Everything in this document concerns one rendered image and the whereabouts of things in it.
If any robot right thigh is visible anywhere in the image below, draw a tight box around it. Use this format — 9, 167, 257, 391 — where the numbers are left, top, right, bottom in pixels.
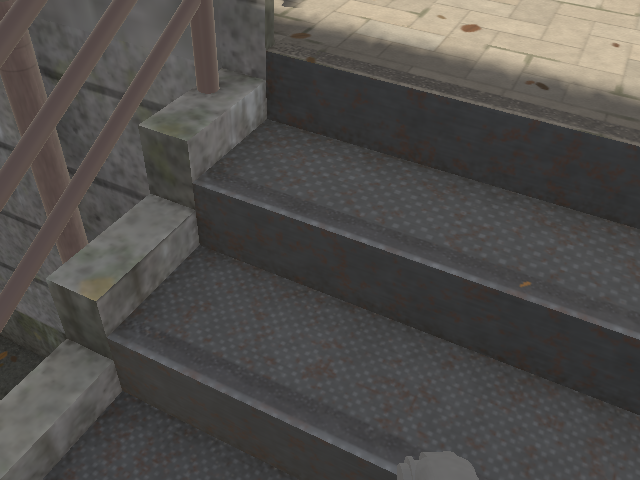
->
397, 451, 479, 480

